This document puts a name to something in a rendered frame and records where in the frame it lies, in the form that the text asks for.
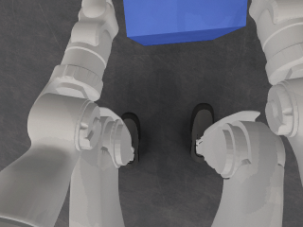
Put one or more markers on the robot right forearm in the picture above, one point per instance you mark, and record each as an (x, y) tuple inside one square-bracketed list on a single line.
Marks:
[(280, 31)]

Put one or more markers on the robot right thigh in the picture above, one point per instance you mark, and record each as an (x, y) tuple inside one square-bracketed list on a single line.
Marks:
[(253, 196)]

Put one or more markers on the left robot upper arm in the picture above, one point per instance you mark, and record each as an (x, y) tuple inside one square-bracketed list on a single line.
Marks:
[(33, 188)]

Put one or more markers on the right robot upper arm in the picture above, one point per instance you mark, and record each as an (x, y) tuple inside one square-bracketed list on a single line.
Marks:
[(284, 114)]

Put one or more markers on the robot left forearm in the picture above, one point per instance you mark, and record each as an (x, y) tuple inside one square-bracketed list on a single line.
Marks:
[(86, 55)]

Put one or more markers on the carton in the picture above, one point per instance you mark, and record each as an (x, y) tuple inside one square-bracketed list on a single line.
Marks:
[(155, 22)]

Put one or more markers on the right robot foot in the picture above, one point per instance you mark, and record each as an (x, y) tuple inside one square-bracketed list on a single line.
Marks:
[(202, 117)]

